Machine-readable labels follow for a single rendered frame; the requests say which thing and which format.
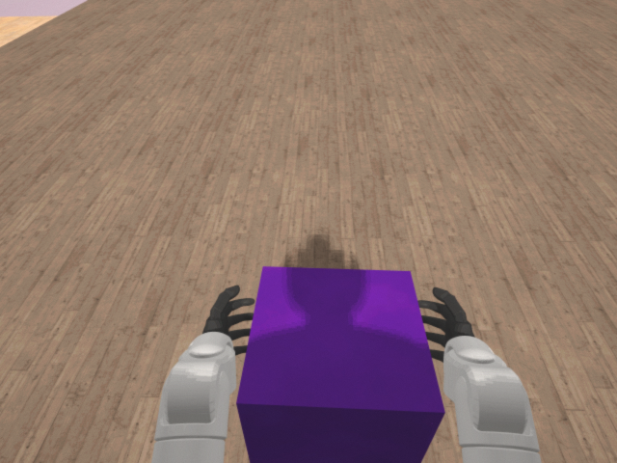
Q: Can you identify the robot right forearm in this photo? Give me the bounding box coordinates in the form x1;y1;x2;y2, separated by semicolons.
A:
443;336;542;463

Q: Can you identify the left robot hand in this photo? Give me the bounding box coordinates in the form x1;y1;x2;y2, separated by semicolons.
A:
202;286;255;356

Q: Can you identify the carton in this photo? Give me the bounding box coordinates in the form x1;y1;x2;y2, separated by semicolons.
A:
236;266;445;463

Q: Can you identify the robot left forearm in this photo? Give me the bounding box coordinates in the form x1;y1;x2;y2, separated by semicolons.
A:
151;332;236;463

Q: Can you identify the right robot hand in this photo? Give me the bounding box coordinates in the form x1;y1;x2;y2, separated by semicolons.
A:
417;287;474;362

